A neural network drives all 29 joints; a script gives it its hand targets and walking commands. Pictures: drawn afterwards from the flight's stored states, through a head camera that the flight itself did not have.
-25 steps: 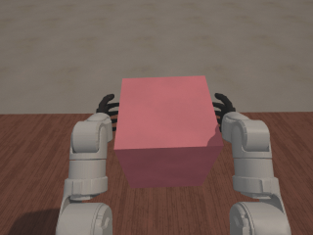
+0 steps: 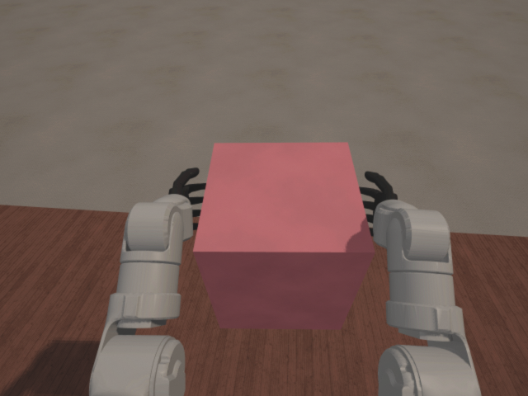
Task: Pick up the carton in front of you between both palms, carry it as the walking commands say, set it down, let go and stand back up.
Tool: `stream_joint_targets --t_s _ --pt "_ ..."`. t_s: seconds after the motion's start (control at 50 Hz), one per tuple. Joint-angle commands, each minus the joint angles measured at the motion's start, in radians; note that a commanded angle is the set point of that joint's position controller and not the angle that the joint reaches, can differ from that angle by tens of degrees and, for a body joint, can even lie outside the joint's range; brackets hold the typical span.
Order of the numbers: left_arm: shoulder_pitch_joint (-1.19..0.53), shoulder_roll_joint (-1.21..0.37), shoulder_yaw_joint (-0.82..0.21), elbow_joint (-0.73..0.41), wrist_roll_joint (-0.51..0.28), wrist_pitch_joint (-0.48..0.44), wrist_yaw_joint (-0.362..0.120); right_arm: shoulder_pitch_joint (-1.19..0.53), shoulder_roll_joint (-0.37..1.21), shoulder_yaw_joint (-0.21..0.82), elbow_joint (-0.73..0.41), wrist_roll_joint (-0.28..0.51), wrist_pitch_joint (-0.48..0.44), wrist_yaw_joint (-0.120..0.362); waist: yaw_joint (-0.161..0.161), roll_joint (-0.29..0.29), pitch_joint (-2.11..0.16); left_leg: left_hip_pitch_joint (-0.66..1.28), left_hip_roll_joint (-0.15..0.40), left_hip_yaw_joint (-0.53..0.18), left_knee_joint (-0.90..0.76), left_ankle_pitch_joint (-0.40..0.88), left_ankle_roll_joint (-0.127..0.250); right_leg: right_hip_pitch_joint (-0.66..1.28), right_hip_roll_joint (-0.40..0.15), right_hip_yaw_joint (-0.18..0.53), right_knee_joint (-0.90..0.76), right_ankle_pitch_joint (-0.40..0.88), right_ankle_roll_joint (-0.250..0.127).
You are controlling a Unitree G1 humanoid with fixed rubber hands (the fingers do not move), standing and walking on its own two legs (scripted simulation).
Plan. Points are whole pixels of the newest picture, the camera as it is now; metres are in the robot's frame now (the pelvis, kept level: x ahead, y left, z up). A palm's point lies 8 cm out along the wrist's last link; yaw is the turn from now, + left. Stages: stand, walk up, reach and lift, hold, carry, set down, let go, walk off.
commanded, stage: carry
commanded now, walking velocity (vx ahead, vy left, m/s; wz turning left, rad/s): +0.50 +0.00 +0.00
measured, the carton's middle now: (280, 240) +0.36 +0.02 +0.05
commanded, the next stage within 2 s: none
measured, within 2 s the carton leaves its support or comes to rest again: neither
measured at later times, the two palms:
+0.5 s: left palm (231, 122) +0.65 +0.15 +0.09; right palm (368, 129) +0.64 -0.15 +0.09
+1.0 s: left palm (237, 80) +0.93 +0.18 +0.05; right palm (339, 83) +0.95 -0.12 +0.04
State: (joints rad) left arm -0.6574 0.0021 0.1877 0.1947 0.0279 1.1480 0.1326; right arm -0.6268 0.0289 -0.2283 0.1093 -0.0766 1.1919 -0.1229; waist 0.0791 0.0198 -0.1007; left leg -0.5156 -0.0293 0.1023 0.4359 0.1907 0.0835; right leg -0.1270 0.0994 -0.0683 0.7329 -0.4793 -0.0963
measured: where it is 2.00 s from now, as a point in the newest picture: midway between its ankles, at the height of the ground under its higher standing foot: (273, 223)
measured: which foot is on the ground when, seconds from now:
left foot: up 0.00-0.00, down 0.02-0.58, up 0.60-1.00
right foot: down 0.00-0.02, up 0.04-0.54, down 0.56-1.00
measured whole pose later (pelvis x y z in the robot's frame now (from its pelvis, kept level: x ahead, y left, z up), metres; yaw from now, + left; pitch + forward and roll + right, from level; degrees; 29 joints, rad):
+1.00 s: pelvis +0.58 +0.01 -0.07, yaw +1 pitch +6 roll +1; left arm -0.66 -0.01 0.20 0.13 0.03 1.16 0.14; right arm -0.63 0.02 -0.22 0.04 -0.06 1.20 -0.13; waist 0.07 0.01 -0.05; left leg -0.70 0.02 0.02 0.72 0.01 0.04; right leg -0.20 0.09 -0.06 0.56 -0.32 -0.12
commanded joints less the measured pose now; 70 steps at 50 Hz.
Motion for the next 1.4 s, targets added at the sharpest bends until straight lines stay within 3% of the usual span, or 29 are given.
stream_joint_targets --t_s 0.0,0.02,0.04,0.06,0.08,0.12,0.16,0.28,0.44,0.5,0.52,0.54,0.56,0.58,0.6,0.62,0.68,0.82,0.98,1.02,1.06,1.08,1.1,1.12,1.14,1.16,1.18,1.22,1.38 --pt "-0.643 -1.110 -0.620 -0.039 -0.434 -0.012 -0.282 -0.565 0.959 0.565 0.042 0.314 -0.038 0.209 -0.122 0.021 -0.396 0.593 0.165 -0.151 0.075 0.415 0.019 -0.196 -0.120 0.019 0.417 0.424 0.033" --pt "-0.664 -1.135 -0.611 -0.013 -0.435 -0.006 -0.283 -0.540 0.936 0.537 0.096 0.291 -0.041 0.212 -0.121 0.226 -0.473 0.860 0.398 -0.496 0.173 0.716 0.146 -0.474 0.004 0.037 0.613 -0.136 0.076" --pt "-0.676 -1.137 -0.595 0.016 -0.427 -0.006 -0.278 -0.557 0.931 0.529 0.102 0.296 -0.048 0.215 -0.137 0.242 -0.536 0.952 0.450 -0.648 0.164 0.507 0.267 -0.627 -0.004 0.095 0.772 -0.177 0.077" --pt "-0.688 -1.154 -0.604 -0.017 -0.427 -0.015 -0.275 -0.588 0.973 0.556 0.075 0.328 -0.063 0.223 -0.148 0.198 -0.545 0.880 0.428 -0.736 0.080 -0.001 0.320 -0.717 -0.048 0.126 0.804 -0.145 0.060" --pt "-0.744 -1.166 -0.609 -0.062 -0.429 -0.027 -0.267 -0.663 1.046 0.599 0.020 0.377 -0.072 0.233 -0.138 0.064 -0.455 0.718 0.357 -0.665 0.028 -0.242 0.260 -0.718 -0.092 0.125 0.723 -0.080 0.053" --pt "-0.761 -1.185 -0.601 -0.130 -0.416 -0.044 -0.241 -0.807 1.132 0.661 -0.094 0.470 -0.081 0.243 -0.097 -0.015 -0.361 0.485 0.286 -0.515 -0.016 -0.237 0.173 -0.606 -0.125 0.115 0.547 0.020 0.062" --pt "-0.709 -1.181 -0.604 -0.162 -0.398 -0.051 -0.217 -0.821 1.159 0.694 -0.141 0.515 -0.087 0.246 -0.098 0.037 -0.367 0.419 0.259 -0.449 -0.033 -0.189 0.142 -0.544 -0.131 0.091 0.465 0.067 0.077" --pt "-0.573 -1.132 -0.639 -0.199 -0.336 -0.067 -0.184 -0.689 1.126 0.717 -0.152 0.518 -0.101 0.258 -0.145 0.089 -0.411 0.649 0.207 -0.316 0.081 0.372 0.082 -0.718 -0.131 0.047 0.305 0.298 0.081" --pt "-0.564 -0.996 -0.658 -0.241 -0.317 -0.019 -0.179 -0.636 1.004 0.724 -0.175 0.502 -0.072 0.243 -0.197 0.074 -0.327 0.685 0.102 -0.204 0.186 0.323 0.066 -0.559 -0.039 -0.053 -0.213 0.651 0.033" --pt "-0.536 -0.943 -0.606 -0.177 -0.296 0.010 -0.188 -0.642 0.974 0.703 -0.105 0.493 -0.049 0.246 -0.129 0.070 -0.331 0.544 0.100 -0.146 0.386 0.323 0.021 -0.245 -0.031 -0.069 -0.349 0.742 0.004" --pt "-0.541 -0.927 -0.583 -0.157 -0.288 0.019 -0.192 -0.661 0.967 0.697 -0.078 0.493 -0.044 0.247 -0.066 0.048 -0.365 0.435 0.088 -0.104 0.539 0.246 -0.001 -0.056 -0.072 -0.045 -0.378 0.805 -0.002" --pt "-0.540 -0.906 -0.558 -0.128 -0.286 0.027 -0.199 -0.691 0.960 0.684 -0.059 0.489 -0.039 0.250 -0.029 -0.049 -0.407 0.210 0.048 -0.076 0.720 -0.169 -0.015 0.176 -0.216 0.100 -0.247 1.054 -0.013" --pt "-0.565 -0.870 -0.535 -0.101 -0.276 0.034 -0.200 -0.713 0.986 0.669 -0.023 0.486 -0.023 0.250 -0.039 -0.244 -0.488 -0.090 -0.073 -0.066 0.941 -0.804 -0.071 0.455 -0.467 0.460 -0.107 1.378 -0.162" --pt "-0.580 -0.874 -0.525 -0.080 -0.284 0.041 -0.200 -0.733 0.976 0.649 -0.012 0.480 -0.011 0.240 -0.014 -0.272 -0.547 -0.267 -0.079 -0.127 1.123 -0.852 -0.083 0.567 -0.527 0.635 -0.134 1.079 -0.291" --pt "-0.596 -0.923 -0.540 -0.088 -0.317 0.040 -0.209 -0.753 0.976 0.643 -0.029 0.478 -0.007 0.231 0.004 -0.208 -0.539 -0.324 -0.029 -0.161 1.113 -0.788 -0.047 0.472 -0.474 0.674 -0.217 0.599 -0.289" --pt "-0.673 -0.987 -0.565 -0.128 -0.365 0.039 -0.222 -0.794 0.997 0.633 -0.050 0.472 -0.008 0.223 -0.008 -0.095 -0.447 -0.319 0.006 -0.143 1.047 -0.729 -0.035 0.313 -0.409 0.611 -0.276 0.410 -0.227" --pt "-0.834 -1.127 -0.622 -0.196 -0.474 0.033 -0.246 -0.783 1.046 0.598 -0.067 0.430 -0.016 0.198 -0.066 -0.024 -0.352 -0.181 0.063 -0.140 0.845 -0.614 -0.051 0.034 -0.347 0.482 -0.356 0.353 -0.119" --pt "-0.785 -1.159 -0.633 -0.223 -0.491 0.011 -0.261 -0.723 1.071 0.634 -0.111 0.393 -0.040 0.169 -0.020 -0.111 -0.401 -0.313 0.072 -0.089 0.609 -0.382 -0.063 0.242 -0.288 0.288 -0.245 0.953 -0.083" --pt "-0.647 -1.097 -0.632 -0.152 -0.435 0.014 -0.262 -0.653 1.011 0.660 -0.083 0.366 -0.025 0.178 0.045 -0.114 -0.324 -0.228 -0.019 0.013 0.124 -0.078 -0.031 0.342 -0.187 0.174 -0.154 1.003 -0.050" --pt "-0.629 -1.097 -0.626 -0.102 -0.425 0.007 -0.269 -0.623 1.000 0.637 -0.028 0.348 -0.025 0.190 0.032 -0.119 -0.304 -0.069 -0.034 0.024 0.004 0.010 -0.006 0.266 -0.182 0.143 -0.081 0.971 -0.033" --pt "-0.630 -1.110 -0.621 -0.053 -0.429 -0.001 -0.279 -0.592 0.990 0.604 0.029 0.328 -0.031 0.201 -0.047 -0.111 -0.333 0.197 -0.022 0.031 -0.086 0.076 0.010 0.153 -0.177 0.082 0.106 0.984 0.008" --pt "-0.640 -1.116 -0.619 -0.034 -0.431 -0.008 -0.284 -0.578 0.981 0.580 0.048 0.319 -0.035 0.207 -0.105 -0.085 -0.369 0.409 0.045 -0.028 -0.072 0.148 0.017 0.004 -0.158 0.047 0.273 0.826 0.028" --pt "-0.642 -1.118 -0.613 -0.018 -0.429 -0.014 -0.287 -0.560 0.971 0.550 0.070 0.311 -0.039 0.213 -0.118 0.047 -0.405 0.639 0.208 -0.192 0.118 0.517 0.016 -0.247 -0.110 0.019 0.440 0.276 0.036" --pt "-0.673 -1.148 -0.599 0.013 -0.430 -0.007 -0.287 -0.552 0.935 0.524 0.117 0.285 -0.044 0.215 -0.122 0.253 -0.493 0.921 0.432 -0.543 0.193 0.700 0.193 -0.548 0.010 0.057 0.682 -0.185 0.089" --pt "-0.648 -1.126 -0.601 0.014 -0.415 -0.009 -0.277 -0.530 0.961 0.528 0.123 0.303 -0.048 0.219 -0.127 0.223 -0.508 0.929 0.420 -0.608 0.161 0.481 0.218 -0.635 -0.025 0.095 0.736 -0.160 0.064" --pt "-0.683 -1.158 -0.600 -0.017 -0.416 -0.019 -0.272 -0.602 0.984 0.553 0.069 0.332 -0.066 0.227 -0.146 0.207 -0.530 0.863 0.421 -0.718 0.068 -0.056 0.294 -0.723 -0.055 0.121 0.787 -0.132 0.057" --pt "-0.730 -1.166 -0.604 -0.062 -0.415 -0.031 -0.263 -0.670 1.061 0.598 0.022 0.381 -0.074 0.235 -0.130 0.049 -0.440 0.693 0.353 -0.658 0.009 -0.292 0.237 -0.711 -0.102 0.118 0.701 -0.061 0.056" --pt "-0.741 -1.187 -0.602 -0.128 -0.405 -0.049 -0.241 -0.800 1.143 0.661 -0.090 0.468 -0.087 0.245 -0.094 -0.018 -0.355 0.472 0.290 -0.517 -0.037 -0.264 0.162 -0.595 -0.130 0.112 0.541 0.035 0.065" --pt "-0.541 -1.141 -0.648 -0.190 -0.329 -0.083 -0.191 -0.659 1.138 0.720 -0.135 0.509 -0.119 0.261 -0.144 0.088 -0.406 0.658 0.208 -0.302 0.062 0.379 0.075 -0.712 -0.135 0.041 0.278 0.310 0.083"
